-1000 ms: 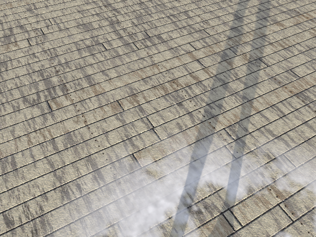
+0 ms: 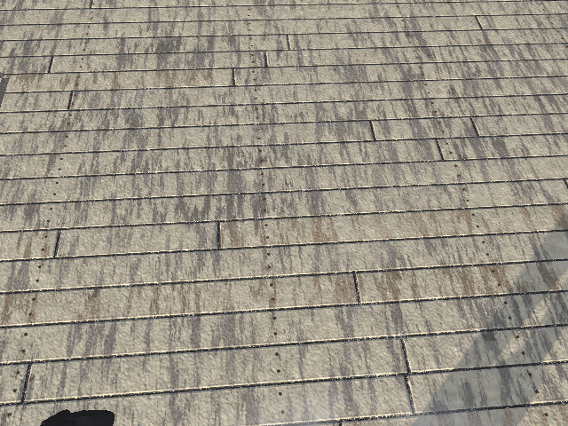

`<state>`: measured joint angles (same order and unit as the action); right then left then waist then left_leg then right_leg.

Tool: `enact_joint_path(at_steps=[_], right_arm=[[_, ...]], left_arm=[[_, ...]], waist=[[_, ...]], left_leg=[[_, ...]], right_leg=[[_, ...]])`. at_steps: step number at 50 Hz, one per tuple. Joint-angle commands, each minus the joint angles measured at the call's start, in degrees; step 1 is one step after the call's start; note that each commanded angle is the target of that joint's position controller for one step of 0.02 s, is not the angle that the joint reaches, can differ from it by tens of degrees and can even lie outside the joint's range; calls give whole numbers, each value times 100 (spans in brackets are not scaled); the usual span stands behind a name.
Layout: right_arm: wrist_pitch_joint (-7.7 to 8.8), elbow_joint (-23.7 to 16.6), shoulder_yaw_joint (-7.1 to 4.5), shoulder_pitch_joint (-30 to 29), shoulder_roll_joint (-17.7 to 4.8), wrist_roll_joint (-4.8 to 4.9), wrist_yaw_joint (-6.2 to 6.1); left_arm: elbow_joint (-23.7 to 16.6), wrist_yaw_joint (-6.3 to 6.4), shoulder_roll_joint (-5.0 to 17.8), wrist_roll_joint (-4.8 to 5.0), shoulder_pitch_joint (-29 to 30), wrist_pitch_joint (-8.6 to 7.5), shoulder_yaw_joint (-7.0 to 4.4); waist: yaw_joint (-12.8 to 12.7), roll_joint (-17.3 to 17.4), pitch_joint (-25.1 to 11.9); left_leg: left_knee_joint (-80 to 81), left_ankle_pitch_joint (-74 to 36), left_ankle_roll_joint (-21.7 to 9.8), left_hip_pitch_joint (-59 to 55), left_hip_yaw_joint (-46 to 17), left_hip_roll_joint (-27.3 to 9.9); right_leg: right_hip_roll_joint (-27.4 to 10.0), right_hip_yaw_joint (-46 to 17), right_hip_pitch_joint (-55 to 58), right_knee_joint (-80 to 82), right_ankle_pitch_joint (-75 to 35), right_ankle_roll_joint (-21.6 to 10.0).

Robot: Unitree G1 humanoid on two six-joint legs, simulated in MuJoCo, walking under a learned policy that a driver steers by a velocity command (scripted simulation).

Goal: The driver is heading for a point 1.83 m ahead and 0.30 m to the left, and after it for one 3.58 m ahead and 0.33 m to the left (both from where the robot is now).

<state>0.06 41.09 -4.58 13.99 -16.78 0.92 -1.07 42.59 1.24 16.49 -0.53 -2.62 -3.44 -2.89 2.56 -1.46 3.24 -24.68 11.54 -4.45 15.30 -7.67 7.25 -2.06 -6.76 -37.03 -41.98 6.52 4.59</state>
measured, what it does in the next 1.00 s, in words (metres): steps on the spot, turning left: right foot, then left foot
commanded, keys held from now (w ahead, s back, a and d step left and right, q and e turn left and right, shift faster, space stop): q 0.40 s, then no key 0.60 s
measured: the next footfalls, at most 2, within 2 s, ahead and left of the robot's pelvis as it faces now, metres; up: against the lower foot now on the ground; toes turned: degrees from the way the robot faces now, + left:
right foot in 0.12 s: +0.20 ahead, -0.13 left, +0.00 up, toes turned +10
left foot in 0.54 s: +0.08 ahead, +0.11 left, +0.00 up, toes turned +19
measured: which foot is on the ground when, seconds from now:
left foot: down 0.00-0.12, up 0.14-0.52, down 0.54-1.00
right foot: up 0.00-0.10, down 0.12-0.54, up 0.56-0.86, down 0.88-1.00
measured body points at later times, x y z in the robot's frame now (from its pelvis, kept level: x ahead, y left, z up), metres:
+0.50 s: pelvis +0.07 -0.02 -0.01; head +0.11 +0.00 +0.44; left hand +0.13 +0.29 -0.11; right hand +0.31 -0.24 -0.10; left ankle +0.04 +0.10 -0.72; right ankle +0.16 -0.14 -0.74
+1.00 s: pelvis +0.07 +0.00 -0.01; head +0.08 +0.00 +0.44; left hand +0.08 +0.29 -0.12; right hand +0.30 -0.17 -0.12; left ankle +0.04 +0.10 -0.74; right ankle +0.11 -0.13 -0.74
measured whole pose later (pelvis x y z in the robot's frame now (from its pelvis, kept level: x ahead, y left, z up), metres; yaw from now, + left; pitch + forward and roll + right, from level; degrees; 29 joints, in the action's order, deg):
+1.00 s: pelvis +0.07 +0.00 -0.01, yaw +21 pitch -1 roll +0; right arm 0.0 42.8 -1.4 9.0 -12.7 -1.0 -0.2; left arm 49.1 0.6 14.7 -0.5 -10.4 0.5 -2.5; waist -0.4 0.6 1.2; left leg -28.9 14.8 -1.9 13.5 -0.8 2.5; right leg -2.2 -0.4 -11.6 -28.7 16.6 2.1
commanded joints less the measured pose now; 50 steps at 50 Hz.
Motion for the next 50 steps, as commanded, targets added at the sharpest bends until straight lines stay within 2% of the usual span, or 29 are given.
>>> enact_joint_path(at_steps=[1,4,5,6,7,8,9,10,11,14,19,23,25,26,27,28,29,30,32,35,38,40,43,44,45,46,47,48,50], right_arm=[[-52,-429,-222,-62,-861,0,-101],[-86,-556,-196,-265,-787,3,-135],[-83,-622,-169,-404,-721,20,-138],[-57,-726,-77,-311,-435,-53,-129],[-36,-732,-7,471,-148,-63,-135],[-35,-674,-94,815,-664,-58,-104],[-90,-564,-225,619,-1075,-11,-98],[-183,-530,-272,350,-1111,15,-118],[-274,-552,-272,214,-1034,21,-141],[-358,-705,-164,94,-588,57,-105],[-314,-960,-83,-272,-454,-4,-31],[-325,-985,-92,-229,-511,-33,72],[-315,-830,-105,126,-461,-59,119],[-308,-740,-128,286,-513,-83,125],[-303,-762,-177,347,-758,-113,89],[-317,-972,-251,56,-1323,-156,10],[-203,-985,-200,192,-1129,-340,37],[-90,-925,-133,-46,-979,-366,56],[34,-876,-52,-547,-709,-208,56],[82,-775,88,-672,-381,-202,23],[52,-642,66,-563,-433,-185,20],[15,-531,46,-483,-513,-186,34],[3,-372,108,-613,-386,-97,55],[37,-287,125,-481,-336,-92,61],[90,-240,150,-363,-269,-178,75],[137,-216,104,-101,-327,-215,114],[131,-180,116,-425,-373,-248,103],[108,-195,91,-645,-394,-214,84],[19,-173,99,-728,-290,-185,30]], left_arm=[[-378,-41,487,34,44,-8,-115],[-388,-77,674,22,-157,-95,-212],[-345,-72,707,4,-383,-148,-240],[-356,-28,1008,-94,-630,-168,-307],[-418,37,1289,-247,-570,-85,-338],[-333,19,1037,-158,-876,-2,-329],[-473,19,713,-67,-687,31,-240],[-512,25,548,-59,-516,91,-196],[-558,40,496,-31,-332,152,-166],[-532,90,617,-92,-182,265,-194],[-474,116,838,-46,-245,324,-297],[-372,36,977,62,-307,359,-333],[-309,9,981,181,-214,385,-316],[-202,-5,855,226,-378,393,-278],[-108,-55,550,147,-626,382,-189],[-323,-112,201,-122,-650,338,-61],[-406,-26,647,-63,-75,335,-211],[-353,-3,771,60,-123,368,-275],[-62,53,721,34,-482,446,-314],[67,45,544,50,-703,459,-277],[17,17,335,61,-441,449,-153],[4,3,392,77,-404,452,-138],[162,-21,364,58,-717,414,-105],[207,-28,458,-21,-805,388,-100],[211,-11,706,-71,-907,373,-127],[328,-12,1040,17,-830,374,-228],[332,-54,709,67,-753,355,-182],[349,-66,503,19,-685,328,-116],[399,-51,442,-16,-602,271,-81]], waist=[[-103,810,-1013],[-302,994,-900],[-479,974,-906],[-463,466,-1276],[4,-1017,-1526],[-42,-1466,-1871],[-172,-855,-1520],[-207,-488,-1251],[-199,-385,-1030],[-176,-665,-721],[-364,-791,-1032],[-363,-850,-1008],[-127,-765,-983],[-83,-641,-939],[-171,125,-917],[-435,1851,-790],[88,1444,-824],[-83,1183,-669],[-309,1047,-588],[-441,941,-735],[-239,953,-723],[-150,969,-701],[-378,824,-604],[-391,641,-652],[-285,296,-767],[31,-380,-728],[-234,-360,-674],[-281,-258,-559],[-289,-249,-432]], left_leg=[[38,-2560,-635,-254,-1095,-1275],[-381,-1902,-501,-506,-1725,-1256],[-688,-1602,-332,-401,-1711,-1056],[-1566,-657,-67,63,-1364,-698],[-2788,2485,320,1384,-535,172],[-3923,3097,582,1878,-238,-80],[-4542,2635,742,2037,-228,-318],[-4788,2198,851,2130,-77,-452],[-4844,1917,915,2132,1,-552],[-4284,1358,964,1722,468,-649],[-2946,1118,879,1222,676,-963],[-1887,1036,640,553,878,-870],[-688,333,392,-105,1057,-707],[-86,-32,229,-613,1044,-611],[391,-724,-31,-1243,144,-1216],[566,-1909,-813,-1431,-1590,-2650],[741,-1694,-1391,-643,-1778,-2950],[766,-1429,-1250,-459,-1334,-2629],[674,-1307,-744,-500,-687,-2086],[527,-2302,-716,-488,-250,-1848],[403,-2149,-740,-709,-272,-1813],[360,-1986,-854,-739,-492,-1914],[248,-1591,-669,-519,-562,-1772],[237,-1311,-439,-341,-532,-1644],[85,-844,-185,-139,-349,-1397],[185,-426,2,-72,25,-1015],[42,-261,184,-379,237,-863],[-37,-205,197,-427,263,-857],[-62,-376,130,-403,242,-883]], right_leg=[[364,177,957,538,-175,16],[395,48,1307,1335,30,-171],[278,96,1818,1941,-649,-315],[-611,-518,2818,1952,-1837,-657],[-1915,-1987,4066,1846,-3816,-1649],[-2542,-3019,4172,1988,-3322,-2278],[-2188,-2396,3883,1963,-2714,-2151],[-1775,-1647,3557,1954,-2156,-1868],[-1511,-1219,3202,2071,-1619,-1716],[-1058,-295,2537,2455,-1113,-1646],[-1404,96,2827,2504,-1242,-1839],[-1499,197,2736,2401,-954,-1789],[-1408,331,2558,2071,-726,-1569],[-1252,481,2251,1805,-377,-1291],[-875,907,1575,1029,533,-761],[-76,1479,335,-147,2542,-166],[-68,736,396,-1224,3005,-120],[-115,556,427,-1671,2690,-157],[-165,472,431,-1786,1989,-119],[-139,484,943,-1621,1452,23],[-155,549,1341,-408,1497,35],[-109,602,1607,119,1694,14],[-42,668,2386,1745,527,-129],[-147,494,2863,2078,-303,-225],[-513,143,3268,1970,-1312,-356],[-515,286,3140,1555,-1041,-557],[-386,312,2704,1659,-254,-628],[-340,315,2511,1764,54,-578],[-281,355,2401,1830,110,-469]])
